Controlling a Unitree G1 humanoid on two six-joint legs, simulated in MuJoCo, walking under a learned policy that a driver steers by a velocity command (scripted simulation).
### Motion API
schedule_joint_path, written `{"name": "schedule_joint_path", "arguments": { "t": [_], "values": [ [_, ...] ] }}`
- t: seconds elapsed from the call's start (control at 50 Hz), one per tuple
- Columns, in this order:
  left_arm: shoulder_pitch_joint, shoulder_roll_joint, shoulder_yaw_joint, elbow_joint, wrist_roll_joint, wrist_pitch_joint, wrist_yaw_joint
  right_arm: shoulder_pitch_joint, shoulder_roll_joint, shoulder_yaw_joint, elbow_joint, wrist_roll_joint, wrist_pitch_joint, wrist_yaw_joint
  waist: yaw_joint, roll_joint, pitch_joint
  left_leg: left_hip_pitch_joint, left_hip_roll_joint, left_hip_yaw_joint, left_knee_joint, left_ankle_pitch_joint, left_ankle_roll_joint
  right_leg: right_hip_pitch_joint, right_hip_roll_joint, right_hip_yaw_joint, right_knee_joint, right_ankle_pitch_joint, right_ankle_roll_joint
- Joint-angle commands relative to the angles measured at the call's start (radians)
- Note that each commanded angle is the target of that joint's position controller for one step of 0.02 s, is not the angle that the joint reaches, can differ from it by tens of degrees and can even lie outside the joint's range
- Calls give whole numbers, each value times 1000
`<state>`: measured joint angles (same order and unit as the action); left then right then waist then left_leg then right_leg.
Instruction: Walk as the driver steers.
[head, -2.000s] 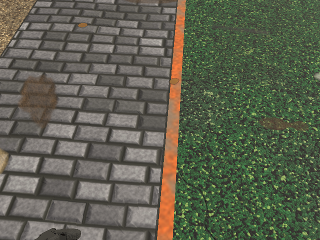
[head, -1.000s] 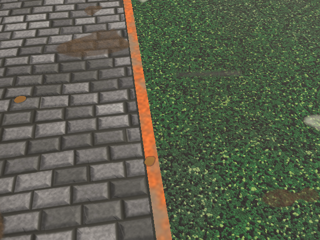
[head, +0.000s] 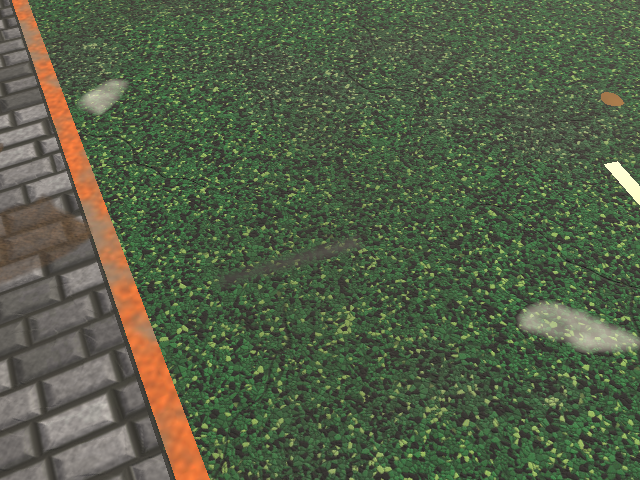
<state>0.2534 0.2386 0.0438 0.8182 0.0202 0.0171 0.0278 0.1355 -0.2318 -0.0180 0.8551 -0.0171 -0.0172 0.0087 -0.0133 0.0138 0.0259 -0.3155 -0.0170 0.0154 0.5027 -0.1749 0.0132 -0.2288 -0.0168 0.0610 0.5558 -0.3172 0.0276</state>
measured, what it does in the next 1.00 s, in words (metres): stands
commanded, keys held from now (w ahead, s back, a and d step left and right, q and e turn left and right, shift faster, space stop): no key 1.00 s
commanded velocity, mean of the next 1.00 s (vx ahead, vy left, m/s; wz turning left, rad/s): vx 0.01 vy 0.00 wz -0.01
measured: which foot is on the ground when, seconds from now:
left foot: down 0.00-1.00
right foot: down 0.00-1.00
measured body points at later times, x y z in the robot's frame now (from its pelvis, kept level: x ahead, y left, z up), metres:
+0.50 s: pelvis +0.03 -0.01 +0.00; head +0.04 -0.02 +0.45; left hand +0.09 +0.25 -0.14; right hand +0.13 -0.27 -0.14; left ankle +0.06 +0.11 -0.73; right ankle -0.01 -0.14 -0.73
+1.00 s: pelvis +0.03 -0.01 +0.00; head +0.04 -0.01 +0.45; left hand +0.03 +0.23 -0.15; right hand +0.08 -0.27 -0.15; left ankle +0.06 +0.11 -0.73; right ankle -0.01 -0.14 -0.73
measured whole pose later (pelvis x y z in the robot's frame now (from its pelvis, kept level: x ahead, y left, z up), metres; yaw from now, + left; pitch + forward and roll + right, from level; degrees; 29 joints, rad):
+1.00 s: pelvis +0.03 -0.01 +0.00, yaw +1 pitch -1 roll +0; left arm 0.28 0.19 0.01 1.08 0.01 -0.01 0.04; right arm 0.16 -0.22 -0.03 1.11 0.00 0.02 -0.04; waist -0.01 0.01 0.04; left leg -0.26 0.01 -0.02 0.50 -0.21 -0.01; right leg -0.13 0.00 0.02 0.48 -0.32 0.01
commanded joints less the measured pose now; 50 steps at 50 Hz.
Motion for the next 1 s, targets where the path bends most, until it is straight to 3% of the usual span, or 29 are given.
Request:
{"name": "schedule_joint_path", "arguments": {
  "t": [0.02,0.16,0.32,0.64,1.0],
  "values": [
    [1,116,24,-40,-6,-34,3,-25,-100,-24,-38,3,-13,-6,0,-62,-32,83,53,-57,-50,20,27,-59,-48,53,-125,90,-43],
    [18,110,21,0,-13,-32,5,-30,-109,-27,20,12,-2,-12,9,-21,-54,125,56,-55,-21,167,22,-13,-33,33,-98,230,-44],
    [10,99,16,57,-15,-32,5,-37,-120,-31,86,16,15,-28,6,-18,-51,156,58,-56,-19,201,19,7,-21,14,-112,275,-43],
    [25,84,0,172,-14,-32,11,-30,-113,-33,180,17,28,-42,4,-19,-11,160,49,-51,-50,127,10,-6,-7,-11,-159,178,-38],
    [87,51,-19,250,-15,-36,14,31,-89,-26,227,18,29,-51,6,-14,19,142,42,-51,-69,66,9,-34,3,-28,-182,101,-37]
  ]
}}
